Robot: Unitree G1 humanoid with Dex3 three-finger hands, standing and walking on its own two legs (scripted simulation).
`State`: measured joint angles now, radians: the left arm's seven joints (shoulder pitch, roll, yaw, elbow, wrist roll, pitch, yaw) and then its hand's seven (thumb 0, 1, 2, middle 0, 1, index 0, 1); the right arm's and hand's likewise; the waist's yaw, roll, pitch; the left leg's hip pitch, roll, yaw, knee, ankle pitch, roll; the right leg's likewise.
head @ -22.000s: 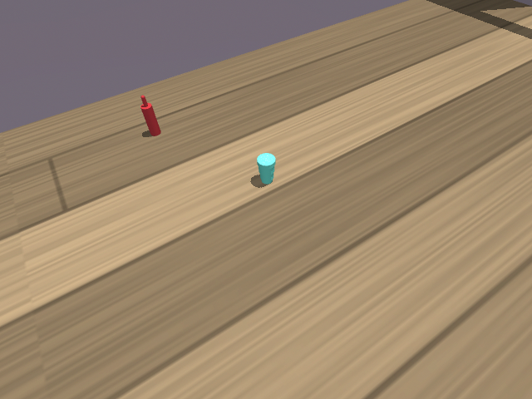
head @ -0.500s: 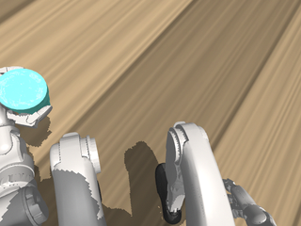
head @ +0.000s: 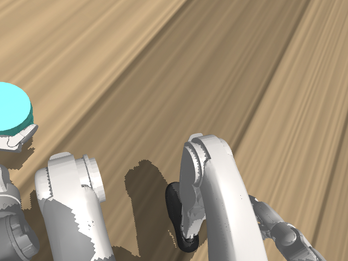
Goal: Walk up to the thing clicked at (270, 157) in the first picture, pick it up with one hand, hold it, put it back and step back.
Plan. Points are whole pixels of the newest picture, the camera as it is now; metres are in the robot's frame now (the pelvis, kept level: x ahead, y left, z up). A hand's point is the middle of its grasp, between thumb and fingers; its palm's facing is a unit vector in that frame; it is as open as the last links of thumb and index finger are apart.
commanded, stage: lower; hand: left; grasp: from the side
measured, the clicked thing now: (9, 119) +0.41 +0.30 -0.15
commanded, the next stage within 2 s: loosen in 1.00 s
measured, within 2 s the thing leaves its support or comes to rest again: rests again in 0.80 s
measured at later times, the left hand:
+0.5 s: hand (11, 119) +0.42 +0.30 -0.17, palm faces +0.38 -0.92 -0.01, open 11.4 cm
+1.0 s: hand (16, 121) +0.42 +0.30 -0.19, palm faces +0.40 -0.92 -0.01, open 11.4 cm
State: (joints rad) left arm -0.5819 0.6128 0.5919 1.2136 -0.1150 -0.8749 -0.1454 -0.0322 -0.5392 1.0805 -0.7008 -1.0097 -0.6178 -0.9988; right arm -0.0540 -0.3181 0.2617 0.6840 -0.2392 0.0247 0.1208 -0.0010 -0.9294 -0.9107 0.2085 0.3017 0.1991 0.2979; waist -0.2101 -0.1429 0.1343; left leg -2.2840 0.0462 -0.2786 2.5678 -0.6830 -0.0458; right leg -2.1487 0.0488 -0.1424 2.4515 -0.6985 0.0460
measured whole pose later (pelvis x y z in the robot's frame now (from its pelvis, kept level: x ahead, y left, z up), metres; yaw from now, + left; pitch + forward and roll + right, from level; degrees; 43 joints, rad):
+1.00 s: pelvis -0.01 +0.01 -0.01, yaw -5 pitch +13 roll -16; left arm -0.59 0.80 0.60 1.38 -0.10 -1.04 -0.01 -0.03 -0.53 1.07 -0.70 -1.00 -0.62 -0.99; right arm -0.18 -0.36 0.47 0.60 -0.36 0.02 0.14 0.00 -0.91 -0.90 0.21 0.30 0.20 0.30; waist -0.24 -0.28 0.30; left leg -2.23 0.04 -0.40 2.66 -0.71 -0.04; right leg -2.06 0.09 -0.23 2.45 -0.67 0.07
